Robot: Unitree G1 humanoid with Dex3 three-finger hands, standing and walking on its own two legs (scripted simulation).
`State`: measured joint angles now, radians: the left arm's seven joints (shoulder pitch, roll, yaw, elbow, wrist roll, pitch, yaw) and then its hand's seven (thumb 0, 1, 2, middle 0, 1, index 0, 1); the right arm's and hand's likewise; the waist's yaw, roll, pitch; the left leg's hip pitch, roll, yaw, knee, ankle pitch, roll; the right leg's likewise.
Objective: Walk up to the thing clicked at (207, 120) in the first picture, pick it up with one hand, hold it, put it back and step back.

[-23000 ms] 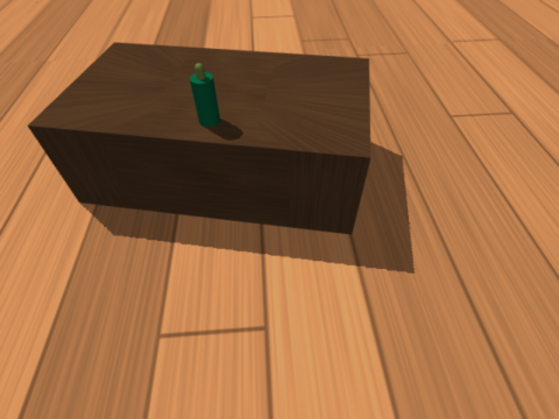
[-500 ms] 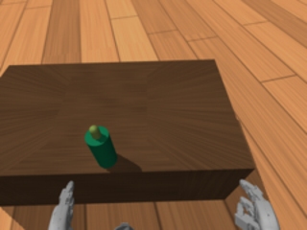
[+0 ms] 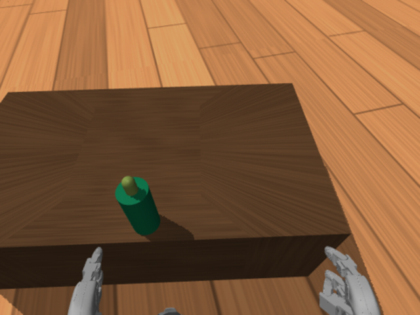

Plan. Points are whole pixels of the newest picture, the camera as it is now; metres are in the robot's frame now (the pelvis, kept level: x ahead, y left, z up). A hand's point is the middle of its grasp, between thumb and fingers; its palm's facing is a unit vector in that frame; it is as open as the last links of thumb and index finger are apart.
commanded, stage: home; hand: left
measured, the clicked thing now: (137, 203) +0.43 +0.21 -0.15
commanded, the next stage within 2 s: stand in 1.30 s
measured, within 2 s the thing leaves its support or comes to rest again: neither
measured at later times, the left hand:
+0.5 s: hand (116, 310) +0.16 +0.18 -0.04, palm faces +0.13 -0.96 -0.24, open 17.3 cm
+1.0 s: hand (116, 314) +0.16 +0.18 -0.05, palm faces +0.14 -0.95 -0.27, open 17.3 cm
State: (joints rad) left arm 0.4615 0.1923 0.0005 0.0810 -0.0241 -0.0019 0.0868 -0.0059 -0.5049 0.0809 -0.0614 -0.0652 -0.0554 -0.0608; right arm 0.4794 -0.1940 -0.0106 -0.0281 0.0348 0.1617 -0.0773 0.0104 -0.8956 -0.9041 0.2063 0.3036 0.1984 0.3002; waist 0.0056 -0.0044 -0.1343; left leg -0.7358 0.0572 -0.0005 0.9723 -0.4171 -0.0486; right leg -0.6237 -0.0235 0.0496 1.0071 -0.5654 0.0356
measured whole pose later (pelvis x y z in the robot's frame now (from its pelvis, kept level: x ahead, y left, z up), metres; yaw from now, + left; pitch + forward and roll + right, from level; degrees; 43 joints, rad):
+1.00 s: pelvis -0.01 +0.00 +0.00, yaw +0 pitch +9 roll -1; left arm 0.51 0.20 -0.01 0.04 -0.02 0.04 0.14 -0.01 -0.51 0.08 -0.06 -0.06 -0.05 -0.06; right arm 0.35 -0.22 0.00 0.30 0.03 0.10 -0.12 0.01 -0.90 -0.90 0.21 0.30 0.20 0.30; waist -0.01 0.01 -0.11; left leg -0.73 0.07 -0.03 0.99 -0.41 -0.05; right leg -0.60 -0.01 0.03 0.99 -0.55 0.03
